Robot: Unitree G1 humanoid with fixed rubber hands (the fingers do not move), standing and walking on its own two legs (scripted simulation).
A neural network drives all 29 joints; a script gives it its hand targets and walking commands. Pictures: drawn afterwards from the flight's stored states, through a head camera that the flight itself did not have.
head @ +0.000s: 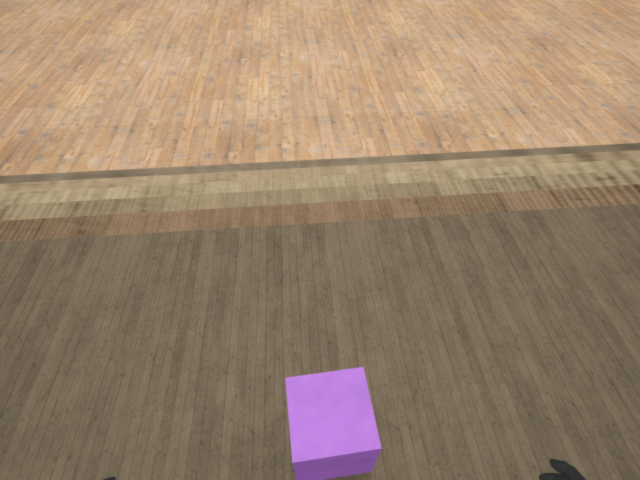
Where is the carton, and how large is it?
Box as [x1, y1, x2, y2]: [285, 367, 381, 479]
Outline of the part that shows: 363,367 285,378 292,463 296,479 325,479 371,471 381,447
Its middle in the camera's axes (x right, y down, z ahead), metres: +0.03 +0.51 +1.06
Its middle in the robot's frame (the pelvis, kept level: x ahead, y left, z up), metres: +0.38 -0.01 -0.66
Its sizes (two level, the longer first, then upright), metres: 0.210 0.200 0.250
